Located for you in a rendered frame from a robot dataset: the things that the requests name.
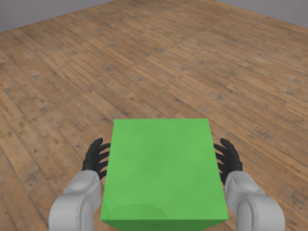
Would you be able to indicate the robot right forearm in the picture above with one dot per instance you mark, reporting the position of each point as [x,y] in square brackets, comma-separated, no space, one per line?
[254,210]

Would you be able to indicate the carton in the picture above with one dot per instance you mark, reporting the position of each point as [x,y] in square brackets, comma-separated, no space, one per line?
[162,175]

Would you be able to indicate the robot left hand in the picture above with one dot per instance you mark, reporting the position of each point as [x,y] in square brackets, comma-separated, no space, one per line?
[93,158]

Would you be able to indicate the robot right hand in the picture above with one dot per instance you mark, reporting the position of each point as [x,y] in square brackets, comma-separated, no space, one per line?
[230,158]

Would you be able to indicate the robot left forearm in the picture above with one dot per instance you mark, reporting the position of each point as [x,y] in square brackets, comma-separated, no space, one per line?
[73,210]

